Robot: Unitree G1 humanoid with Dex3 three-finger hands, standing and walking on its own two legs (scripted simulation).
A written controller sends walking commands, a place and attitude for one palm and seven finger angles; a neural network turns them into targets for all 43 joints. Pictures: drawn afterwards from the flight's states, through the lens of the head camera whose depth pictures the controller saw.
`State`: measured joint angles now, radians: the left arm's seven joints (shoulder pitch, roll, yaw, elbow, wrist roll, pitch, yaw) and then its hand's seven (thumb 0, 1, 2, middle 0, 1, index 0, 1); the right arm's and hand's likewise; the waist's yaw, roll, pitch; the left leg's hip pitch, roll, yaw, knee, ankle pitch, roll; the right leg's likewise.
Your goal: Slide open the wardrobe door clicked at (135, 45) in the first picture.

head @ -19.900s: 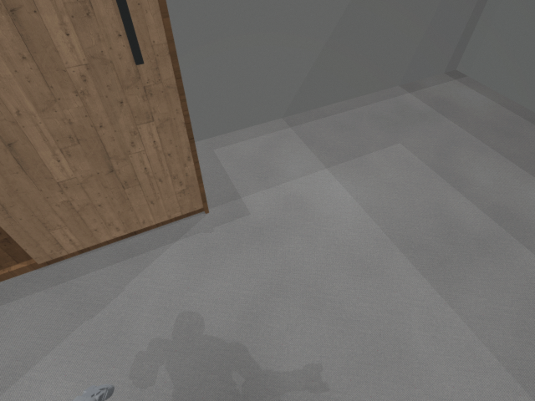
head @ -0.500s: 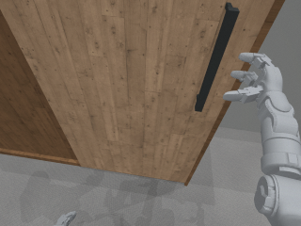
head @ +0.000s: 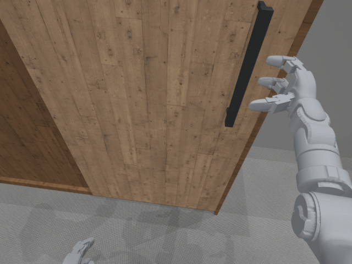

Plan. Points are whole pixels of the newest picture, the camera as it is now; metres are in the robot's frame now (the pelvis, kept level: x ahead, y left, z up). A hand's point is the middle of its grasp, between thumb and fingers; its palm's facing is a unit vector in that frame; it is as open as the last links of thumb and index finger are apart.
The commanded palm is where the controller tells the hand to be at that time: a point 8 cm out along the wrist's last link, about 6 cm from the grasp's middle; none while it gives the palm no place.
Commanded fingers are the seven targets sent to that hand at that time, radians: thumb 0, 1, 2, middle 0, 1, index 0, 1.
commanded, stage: move the hooked fingers beside the handle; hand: right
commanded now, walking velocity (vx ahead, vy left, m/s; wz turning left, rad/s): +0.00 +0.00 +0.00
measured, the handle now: (242, 74) +0.53 -0.11 +0.19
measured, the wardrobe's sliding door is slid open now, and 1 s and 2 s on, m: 0.00 0.00 0.00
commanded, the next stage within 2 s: feel for the door with the fingertips in 0.02 s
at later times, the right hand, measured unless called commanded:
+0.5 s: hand (256, 88) +0.45 -0.13 +0.20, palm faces +0.02 +1.00 +0.02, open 14.0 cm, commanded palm +0.43 -0.18 +0.20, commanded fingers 0.00 0.50 -0.30 0.30 1.20 0.30 1.20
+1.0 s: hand (251, 79) +0.48 -0.12 +0.21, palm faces +0.02 +1.00 +0.01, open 14.0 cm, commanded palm +0.45 -0.18 +0.20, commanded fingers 0.00 0.50 -0.30 0.30 1.20 0.30 1.20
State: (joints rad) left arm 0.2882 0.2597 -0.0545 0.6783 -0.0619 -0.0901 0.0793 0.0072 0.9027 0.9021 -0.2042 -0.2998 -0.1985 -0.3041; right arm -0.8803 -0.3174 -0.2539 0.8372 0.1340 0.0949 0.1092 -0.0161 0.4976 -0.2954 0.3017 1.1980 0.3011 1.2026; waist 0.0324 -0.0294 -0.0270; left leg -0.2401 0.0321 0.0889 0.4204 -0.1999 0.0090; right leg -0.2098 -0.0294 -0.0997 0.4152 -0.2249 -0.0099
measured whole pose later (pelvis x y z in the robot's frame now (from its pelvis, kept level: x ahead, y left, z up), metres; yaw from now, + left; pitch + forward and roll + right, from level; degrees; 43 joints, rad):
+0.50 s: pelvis +0.00 +0.00 +0.00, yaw +0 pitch +1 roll +0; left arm 0.29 0.26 -0.04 0.69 -0.06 -0.10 0.07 0.01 0.90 0.90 -0.20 -0.30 -0.20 -0.30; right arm -0.85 -0.24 -0.23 0.76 0.14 0.12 0.05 -0.02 0.50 -0.30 0.30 1.20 0.30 1.20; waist 0.04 -0.03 -0.03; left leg -0.24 0.03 0.08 0.42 -0.20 0.01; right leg -0.21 -0.03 -0.10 0.42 -0.23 -0.01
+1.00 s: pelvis +0.00 +0.00 +0.00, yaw +0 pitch +3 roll +0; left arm 0.35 0.27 -0.03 0.72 -0.04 -0.10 0.06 0.01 0.90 0.90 -0.20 -0.30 -0.20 -0.30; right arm -0.99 -0.28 -0.25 0.97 0.11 0.03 0.05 -0.02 0.50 -0.30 0.30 1.20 0.30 1.20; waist 0.06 -0.03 -0.03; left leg -0.29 0.03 0.08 0.44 -0.21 0.01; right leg -0.26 -0.03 -0.10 0.44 -0.24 -0.01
